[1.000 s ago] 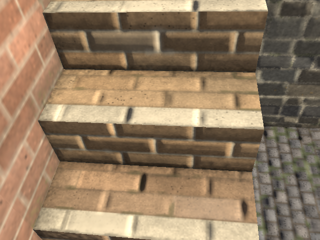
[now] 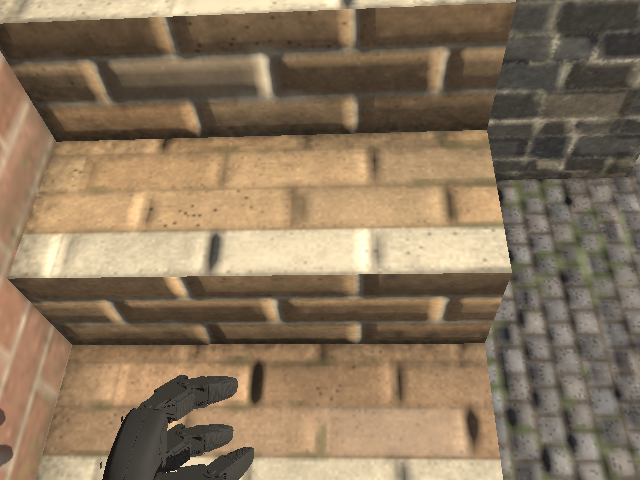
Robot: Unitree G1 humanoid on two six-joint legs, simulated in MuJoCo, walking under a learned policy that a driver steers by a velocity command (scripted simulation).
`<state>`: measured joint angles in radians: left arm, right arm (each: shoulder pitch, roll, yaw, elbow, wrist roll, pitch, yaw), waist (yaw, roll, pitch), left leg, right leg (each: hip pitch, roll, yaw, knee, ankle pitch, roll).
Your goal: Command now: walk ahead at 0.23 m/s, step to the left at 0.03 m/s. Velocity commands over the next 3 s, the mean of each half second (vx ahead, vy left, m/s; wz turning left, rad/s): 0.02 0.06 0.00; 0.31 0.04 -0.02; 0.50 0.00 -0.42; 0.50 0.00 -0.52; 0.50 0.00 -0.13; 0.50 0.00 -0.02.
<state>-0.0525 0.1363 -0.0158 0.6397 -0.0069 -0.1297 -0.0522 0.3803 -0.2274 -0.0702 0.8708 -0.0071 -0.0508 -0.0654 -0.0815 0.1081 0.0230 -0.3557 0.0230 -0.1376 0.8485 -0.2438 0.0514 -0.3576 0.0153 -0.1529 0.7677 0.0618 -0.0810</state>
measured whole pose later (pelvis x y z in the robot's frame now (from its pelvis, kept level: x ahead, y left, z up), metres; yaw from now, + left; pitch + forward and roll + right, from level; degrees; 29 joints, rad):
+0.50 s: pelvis +0.13 +0.00 +0.09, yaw +7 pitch +0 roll +17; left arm 0.30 0.37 0.02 0.68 -0.06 -0.17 0.00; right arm 0.49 -0.22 -0.04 0.73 -0.05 0.02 -0.15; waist -0.20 -0.20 -0.02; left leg -0.56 -0.39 0.30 1.23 -0.63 0.16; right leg 0.12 -0.14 0.01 0.49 0.68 0.34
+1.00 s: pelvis +0.09 -0.04 +0.09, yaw +15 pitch +7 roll +7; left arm 0.33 0.37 0.09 0.91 -0.07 -0.16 0.00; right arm -0.14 -0.27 -0.02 0.64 -0.04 -0.02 0.01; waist -0.10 0.01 0.07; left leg -0.66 -0.04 0.50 1.13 -0.46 0.20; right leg -0.50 0.00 0.08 1.68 -0.05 0.09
